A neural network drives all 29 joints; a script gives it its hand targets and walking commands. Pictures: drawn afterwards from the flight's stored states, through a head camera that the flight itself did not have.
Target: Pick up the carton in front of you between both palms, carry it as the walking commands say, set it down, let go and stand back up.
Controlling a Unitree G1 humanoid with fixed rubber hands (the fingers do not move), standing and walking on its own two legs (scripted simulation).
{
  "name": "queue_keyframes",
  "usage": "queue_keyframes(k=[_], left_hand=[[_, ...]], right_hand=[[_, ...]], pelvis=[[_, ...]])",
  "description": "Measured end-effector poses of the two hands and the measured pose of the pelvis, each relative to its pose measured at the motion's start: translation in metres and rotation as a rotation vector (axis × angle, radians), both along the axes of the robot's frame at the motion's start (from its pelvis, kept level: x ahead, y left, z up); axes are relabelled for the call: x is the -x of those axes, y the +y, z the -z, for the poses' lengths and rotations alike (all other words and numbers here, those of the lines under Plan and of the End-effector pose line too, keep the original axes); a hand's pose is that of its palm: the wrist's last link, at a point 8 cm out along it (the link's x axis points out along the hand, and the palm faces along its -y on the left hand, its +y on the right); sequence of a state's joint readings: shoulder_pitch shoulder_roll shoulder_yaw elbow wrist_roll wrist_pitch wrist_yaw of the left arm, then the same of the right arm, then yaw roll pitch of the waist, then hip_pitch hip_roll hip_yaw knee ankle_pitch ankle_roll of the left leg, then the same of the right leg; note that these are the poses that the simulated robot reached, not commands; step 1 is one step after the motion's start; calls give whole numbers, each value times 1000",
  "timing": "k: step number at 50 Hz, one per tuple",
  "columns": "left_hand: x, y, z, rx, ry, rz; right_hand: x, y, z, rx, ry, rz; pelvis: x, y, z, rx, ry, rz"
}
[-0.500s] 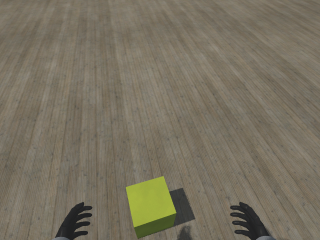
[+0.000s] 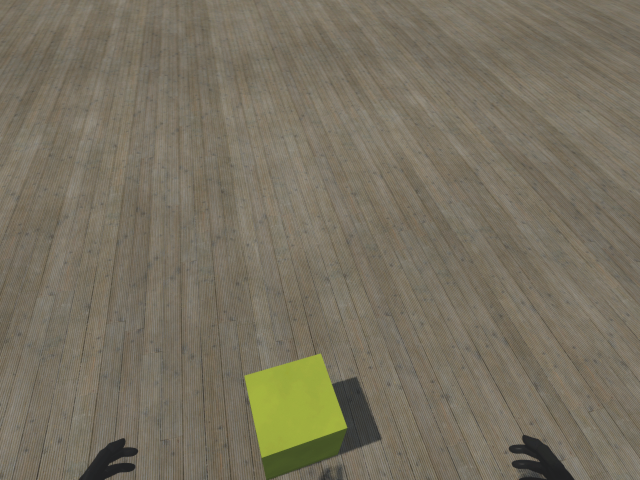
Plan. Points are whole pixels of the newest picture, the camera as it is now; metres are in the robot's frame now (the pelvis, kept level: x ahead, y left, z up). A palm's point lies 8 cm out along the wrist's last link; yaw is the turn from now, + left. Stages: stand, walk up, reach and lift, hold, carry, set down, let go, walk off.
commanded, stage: stand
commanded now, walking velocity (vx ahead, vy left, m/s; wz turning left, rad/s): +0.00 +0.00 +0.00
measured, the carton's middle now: (293, 417) +0.41 +0.03 -0.64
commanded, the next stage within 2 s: none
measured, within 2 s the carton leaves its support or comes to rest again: neither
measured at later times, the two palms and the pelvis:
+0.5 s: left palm out of the picture +0.13 +0.30 -0.09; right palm out of the picture +0.12 -0.29 -0.08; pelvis +0.00 +0.01 +0.01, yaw +0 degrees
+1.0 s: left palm out of the picture +0.08 +0.30 -0.10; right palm out of the picture +0.08 -0.31 -0.08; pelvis -0.02 +0.00 +0.01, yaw -1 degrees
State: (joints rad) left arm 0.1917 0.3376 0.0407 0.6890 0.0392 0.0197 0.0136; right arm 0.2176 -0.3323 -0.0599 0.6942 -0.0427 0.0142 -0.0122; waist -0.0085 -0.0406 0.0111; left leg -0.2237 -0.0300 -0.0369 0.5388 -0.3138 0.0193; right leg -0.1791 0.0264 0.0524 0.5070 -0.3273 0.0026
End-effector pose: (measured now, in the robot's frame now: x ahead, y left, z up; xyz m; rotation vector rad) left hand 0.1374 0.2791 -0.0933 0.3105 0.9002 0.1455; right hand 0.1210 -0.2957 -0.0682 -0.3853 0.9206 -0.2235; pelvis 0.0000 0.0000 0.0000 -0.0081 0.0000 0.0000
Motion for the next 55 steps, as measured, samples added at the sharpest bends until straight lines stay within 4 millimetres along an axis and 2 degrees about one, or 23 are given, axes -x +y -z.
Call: queue_keyframes(k=[9,16,43,55], left_hand=[[-11,6,1,-10,16,6],[-8,11,1,-23,33,-1],[44,23,4,-43,151,-40],[58,24,6,-48,188,-49]], right_hand=[[-6,8,5,-11,15,8],[-5,10,8,-19,30,14],[33,-7,12,-14,121,45],[46,-12,15,-15,157,59]], pelvis=[[-8,5,-1,-2,-3,7],[-8,7,-3,-4,-12,8],[11,4,-10,-5,-41,10],[17,2,-12,-5,-44,10]])
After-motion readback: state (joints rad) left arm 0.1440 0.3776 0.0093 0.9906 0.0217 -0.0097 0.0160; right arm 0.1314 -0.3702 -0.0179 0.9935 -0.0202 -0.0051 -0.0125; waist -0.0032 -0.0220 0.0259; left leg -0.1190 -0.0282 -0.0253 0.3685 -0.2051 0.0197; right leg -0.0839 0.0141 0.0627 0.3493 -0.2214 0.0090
